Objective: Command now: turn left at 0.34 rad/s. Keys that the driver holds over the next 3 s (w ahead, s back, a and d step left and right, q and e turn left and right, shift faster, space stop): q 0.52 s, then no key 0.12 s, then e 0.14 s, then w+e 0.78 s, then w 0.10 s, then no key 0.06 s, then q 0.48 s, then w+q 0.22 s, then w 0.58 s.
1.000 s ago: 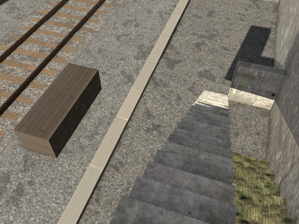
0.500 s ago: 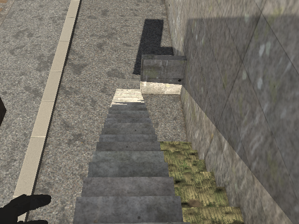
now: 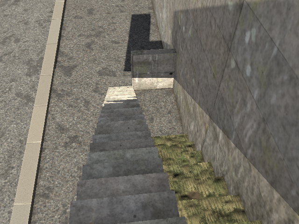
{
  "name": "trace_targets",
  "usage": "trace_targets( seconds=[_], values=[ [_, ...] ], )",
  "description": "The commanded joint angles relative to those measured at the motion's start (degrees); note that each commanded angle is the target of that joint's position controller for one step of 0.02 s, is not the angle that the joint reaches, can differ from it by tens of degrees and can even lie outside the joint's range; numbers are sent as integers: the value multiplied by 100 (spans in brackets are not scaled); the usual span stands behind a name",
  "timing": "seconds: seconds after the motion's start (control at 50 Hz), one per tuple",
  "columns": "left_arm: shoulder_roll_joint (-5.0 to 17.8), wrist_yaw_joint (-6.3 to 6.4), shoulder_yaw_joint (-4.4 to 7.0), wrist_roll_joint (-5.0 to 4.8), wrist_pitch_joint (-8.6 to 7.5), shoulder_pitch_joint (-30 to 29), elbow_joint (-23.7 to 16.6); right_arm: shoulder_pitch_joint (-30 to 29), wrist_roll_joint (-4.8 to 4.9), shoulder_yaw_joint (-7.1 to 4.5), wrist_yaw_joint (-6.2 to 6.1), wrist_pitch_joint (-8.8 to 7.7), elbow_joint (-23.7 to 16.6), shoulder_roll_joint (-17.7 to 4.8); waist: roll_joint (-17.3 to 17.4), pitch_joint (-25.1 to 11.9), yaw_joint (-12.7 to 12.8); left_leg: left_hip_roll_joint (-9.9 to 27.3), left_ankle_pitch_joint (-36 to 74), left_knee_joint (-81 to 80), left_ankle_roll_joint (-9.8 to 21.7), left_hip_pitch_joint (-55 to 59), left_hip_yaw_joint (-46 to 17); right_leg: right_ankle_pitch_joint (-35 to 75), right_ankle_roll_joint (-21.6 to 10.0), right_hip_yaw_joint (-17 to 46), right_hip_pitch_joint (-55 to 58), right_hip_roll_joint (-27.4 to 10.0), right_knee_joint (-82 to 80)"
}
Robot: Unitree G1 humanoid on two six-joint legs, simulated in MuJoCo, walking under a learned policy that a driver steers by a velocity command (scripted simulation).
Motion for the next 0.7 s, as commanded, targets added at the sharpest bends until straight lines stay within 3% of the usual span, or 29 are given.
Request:
trace_targets(
  seconds=[0.02, 0.04, 0.06, 0.08, 0.1, 0.14, 0.16, 0.18, 0.2, 0.24, 0.26, 0.28, 0.3, 0.32, 0.34, 0.38, 0.4, 0.42, 0.44, 0.46, 0.48, 0.5, 0.52, 0.56, 0.58, 0.6, 0.64, 0.66, 0.7],
  values=[
    [846, 31, 229, -79, -134, -67, -609, -571, -38, -304, -100, 2, -710, -820, -333, -454, 160, -118, 415, -135, 420, -571, -132, 1204, -244, 554, 617, -682, -597],
    [714, -75, 339, 688, -436, 1033, -439, 106, -1002, -293, -10, -443, -905, -591, 988, -593, 386, -159, -472, -686, 159, -1186, -255, -1035, -521, 1500, 837, -1196, -1312],
    [1351, 11, 575, 508, -639, 525, -289, -117, -1047, -231, 8, -714, -883, -235, 274, 327, 281, -73, 2, -436, 26, -1482, -388, -1599, -740, 1582, 686, -1401, -1617],
    [1410, 86, 664, 251, -823, 461, -352, -114, -887, -303, 40, -782, -920, -359, -65, -76, 384, -51, 2, -76, -123, -1212, -181, -1436, -1127, 1684, 627, -1564, -1865],
    [1250, 108, 619, 210, -959, 270, -397, -257, -776, -437, 83, -878, -972, -586, 48, -169, 311, -40, -113, 195, -120, -1264, -145, -901, -1352, 1862, 757, -1879, -1988],
    [1143, 93, 651, 273, -1155, 66, -522, -85, -692, -421, 161, -924, -954, -514, -373, -523, 90, 47, -360, 97, 19, -806, -119, 543, -1474, 1320, 631, -1790, -1722],
    [1134, 92, 665, 315, -1147, -47, -574, 45, -662, -454, 239, -928, -888, -575, -148, -532, -1, 18, 134, -231, 106, -645, 25, 957, -1394, 1034, 655, -1721, -1506],
    [1303, 110, 728, 453, -1083, -310, -669, 397, -709, -416, 290, -945, -760, -397, -468, -663, -151, 110, 824, 612, 84, 41, -116, 1638, -1308, 943, 102, -1882, -1253],
    [941, 72, 633, 369, -1041, -435, -835, 357, -640, -593, 356, -936, -741, -838, -18, -706, -215, 94, 1413, -977, 337, -406, -6, 1254, -1169, 812, 700, -1830, -1082],
    [789, 28, 561, 396, -1024, -175, -1016, 69, -771, -827, 287, -955, -824, -1344, 216, -1161, 100, 388, 3834, -891, 930, 382, -669, 478, -148, -187, 576, -694, -122],
    [914, -128, 463, -537, -675, 69, -723, -1434, 597, -708, 206, -285, -1380, -1177, -277, -757, 571, 322, 4702, 269, 1099, 209, -1146, 767, 377, -388, 164, -565, 476],
    [736, -214, 370, -436, -491, 393, -734, -1565, 571, -745, 140, 117, -1586, -1212, -296, -1457, 466, 320, 4375, 514, 1189, 240, -1056, 939, 474, -376, 318, -783, 548],
    [704, -226, 269, -321, -352, 438, -877, -1624, 329, -724, 124, 428, -1739, -1230, -379, -1512, 403, 282, 3749, 627, 1230, 60, -1090, 1362, 439, -369, 415, -929, 490],
    [711, -192, 227, -269, -240, 317, -1007, -1687, 213, -690, 158, 608, -1830, -1166, -450, -1303, 340, 106, 2815, 715, 1147, -354, -1039, 1731, 338, -311, 450, -1094, 400],
    [891, -171, 272, -211, -157, 234, -1038, -1544, 166, -655, 199, 626, -1833, -1023, -483, -1083, 262, -75, 1976, 851, 951, -753, -833, 1646, 159, -248, 373, -1272, 334],
    [1310, -13, 348, -186, -56, 264, -956, -1259, 228, -684, 180, 410, -1799, -1079, -721, -784, 185, -376, 1168, 1299, 710, -1250, -488, 1467, -101, 62, 151, -1649, 102],
    [1568, 75, 405, -245, -37, 324, -800, -1078, 299, -709, 274, 236, -1683, -1091, -775, -609, 74, -423, 1033, 1368, 622, -1445, -299, 1305, -214, 213, 110, -1851, 94],
    [1608, 141, 405, -314, -23, 281, -775, -981, 312, -734, 329, 110, -1608, -1167, -622, -610, 56, -389, 1090, 1216, 610, -1268, -306, 924, -229, 186, -32, -1857, 174],
    [1600, 215, 388, -373, -10, 128, -774, -882, 296, -773, 363, 48, -1537, -1262, -261, -605, -10, -308, 1723, 975, 687, -961, -474, 592, -106, -109, -301, -1635, 551],
    [1492, 254, 365, -348, 7, 113, -712, -743, 245, -823, 360, 18, -1449, -1482, 413, -926, -66, -97, 2544, 563, 887, -403, -1153, -49, 99, -517, -544, -1163, 1319],
    [1389, 307, 316, -324, 39, -49, -698, -351, 215, -916, 352, 15, -1277, -1789, 1400, -1217, -340, 259, 3251, -228, 1320, 553, -2673, -2647, 333, -473, -1526, -436, 2563],
    [1376, 347, 247, -276, 67, -464, -761, -51, 249, -893, 408, -11, -1091, -1836, 1687, -909, -471, 457, 3833, -493, 1693, 1468, -3519, -3263, 517, 213, -3022, 41, 3423],
    [1400, 346, 243, -231, 117, -639, -770, -3, 260, -872, 435, -31, -937, -1711, 1559, -729, -424, 685, 3594, -554, 1923, 1659, -3418, -2924, 506, 648, -3625, -9, 3509],
    [1612, 197, 364, -48, 143, -257, -467, -639, 191, -723, 342, 39, -1060, -1202, 1090, -633, -128, 563, 2547, -521, 1848, 1189, -2892, -2266, 489, 715, -3259, -23, 3000],
    [1479, 78, 330, 23, 104, -37, -260, -1030, 71, -701, 286, 68, -1167, -1177, 1100, -716, -38, 430, 2177, -664, 1692, 552, -2619, -1742, 489, 616, -2504, 14, 2981],
    [1280, 10, 305, 134, 57, 227, -38, -1522, -101, -710, 252, 52, -1336, -1185, 1036, -1086, 33, 298, 2241, -552, 1583, -146, -2288, -942, 555, 296, -1582, 140, 3631],
    [992, -8, 277, 118, -13, 432, 200, -1970, -30, -595, 171, -14, -1445, -870, 730, -1250, 134, 305, 2173, -485, 1548, -1346, -2184, -223, 597, 256, -557, 164, 4472],
    [923, -95, 222, 67, -8, 311, 201, -1647, 133, -574, 189, -22, -1316, -720, 434, -984, 137, 23, 1078, -552, 1371, -1329, -1709, -771, 610, 0, -699, 159, 3532],
    [467, -244, 31, 19, -87, 765, 575, -1300, 58, -569, 143, 52, -1072, -587, 473, -533, 172, -184, -128, -1064, 1299, -1946, -1668, -894, 582, -159, 362, 201, 2496]
  ],
)
Next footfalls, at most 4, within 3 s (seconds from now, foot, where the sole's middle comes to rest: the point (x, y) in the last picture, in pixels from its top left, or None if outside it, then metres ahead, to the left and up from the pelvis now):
0.78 right None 0.06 0.00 -0.77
1.28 left None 0.12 0.26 -0.77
1.72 right None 0.30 0.03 -0.96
2.08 left None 0.51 0.27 -1.15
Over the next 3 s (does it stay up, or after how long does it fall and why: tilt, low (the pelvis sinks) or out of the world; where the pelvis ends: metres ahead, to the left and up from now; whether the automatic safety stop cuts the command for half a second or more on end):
stays up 0.69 0.06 -0.53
